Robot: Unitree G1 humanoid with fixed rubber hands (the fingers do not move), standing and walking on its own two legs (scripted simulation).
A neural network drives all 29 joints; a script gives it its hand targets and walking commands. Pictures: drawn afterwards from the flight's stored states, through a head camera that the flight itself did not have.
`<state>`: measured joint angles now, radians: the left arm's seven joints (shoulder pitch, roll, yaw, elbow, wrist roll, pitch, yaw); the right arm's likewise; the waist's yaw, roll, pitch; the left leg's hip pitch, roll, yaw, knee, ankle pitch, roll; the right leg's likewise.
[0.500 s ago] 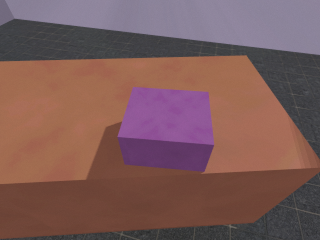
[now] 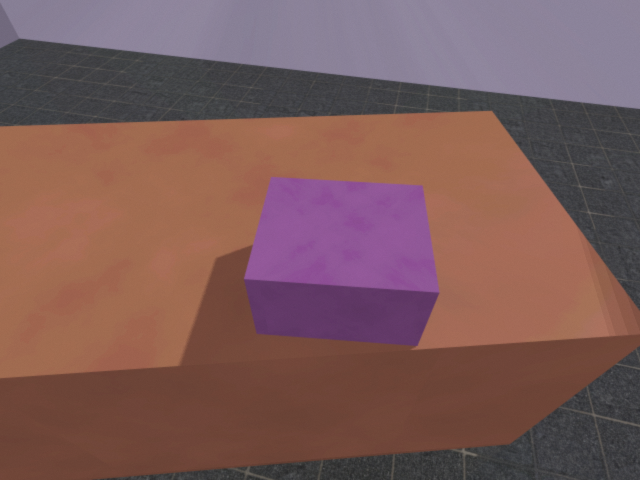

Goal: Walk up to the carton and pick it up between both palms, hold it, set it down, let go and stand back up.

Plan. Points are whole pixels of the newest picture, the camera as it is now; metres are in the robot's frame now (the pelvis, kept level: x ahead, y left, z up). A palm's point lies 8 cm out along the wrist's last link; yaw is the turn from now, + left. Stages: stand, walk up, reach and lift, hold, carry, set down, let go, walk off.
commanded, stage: stand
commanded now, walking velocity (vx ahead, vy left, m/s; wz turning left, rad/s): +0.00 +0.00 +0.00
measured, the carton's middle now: (341, 258) +0.47 -0.01 -0.03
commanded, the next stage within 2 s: none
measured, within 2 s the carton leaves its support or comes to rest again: neither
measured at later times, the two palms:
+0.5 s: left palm out of the picture -0.05 +0.21 -0.15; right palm out of the picture -0.06 -0.19 -0.15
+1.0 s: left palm out of the picture -0.04 +0.22 -0.15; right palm out of the picture -0.07 -0.18 -0.15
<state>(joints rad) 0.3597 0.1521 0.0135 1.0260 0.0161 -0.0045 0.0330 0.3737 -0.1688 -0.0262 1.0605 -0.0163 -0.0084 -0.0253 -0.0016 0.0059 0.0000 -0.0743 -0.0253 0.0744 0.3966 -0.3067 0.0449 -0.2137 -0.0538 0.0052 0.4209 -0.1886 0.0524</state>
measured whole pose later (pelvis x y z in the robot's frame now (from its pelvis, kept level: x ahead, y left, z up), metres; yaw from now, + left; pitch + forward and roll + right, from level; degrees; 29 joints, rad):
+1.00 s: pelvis +0.00 +0.02 +0.00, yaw +0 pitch -1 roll +0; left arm 0.32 0.10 -0.01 1.19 0.01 0.01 0.05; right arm 0.40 -0.10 0.00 1.15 -0.01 -0.03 -0.04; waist 0.00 0.00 0.02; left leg -0.08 -0.06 0.08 0.40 -0.31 0.08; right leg -0.22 -0.09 0.02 0.43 -0.19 0.08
